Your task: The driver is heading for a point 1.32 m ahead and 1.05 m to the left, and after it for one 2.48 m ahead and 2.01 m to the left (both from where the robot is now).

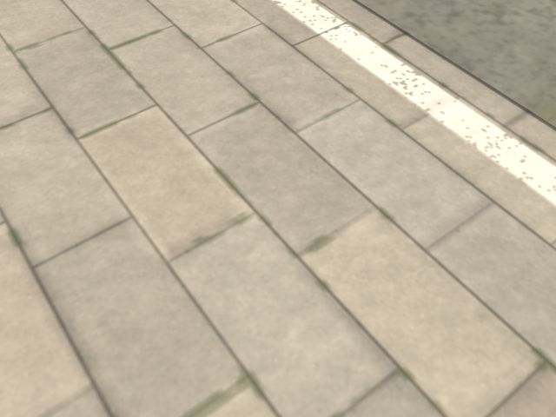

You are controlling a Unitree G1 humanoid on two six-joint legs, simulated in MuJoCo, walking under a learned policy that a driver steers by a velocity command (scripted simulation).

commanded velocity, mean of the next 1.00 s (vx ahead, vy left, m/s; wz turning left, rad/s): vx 0.09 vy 0.00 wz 0.57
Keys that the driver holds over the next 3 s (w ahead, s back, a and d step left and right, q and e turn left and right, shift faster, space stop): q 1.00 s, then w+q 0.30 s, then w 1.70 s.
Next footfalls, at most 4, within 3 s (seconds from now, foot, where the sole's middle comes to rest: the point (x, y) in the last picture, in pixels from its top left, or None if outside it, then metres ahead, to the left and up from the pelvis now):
0.02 left None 0.19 0.10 -0.76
0.54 right None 0.30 -0.09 -0.76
0.96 left None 0.14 0.14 -0.76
1.46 right None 0.40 0.08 -0.76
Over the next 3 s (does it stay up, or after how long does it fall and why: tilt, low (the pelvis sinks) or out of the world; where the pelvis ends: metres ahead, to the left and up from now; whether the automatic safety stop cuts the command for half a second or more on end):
stays up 0.76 0.74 0.00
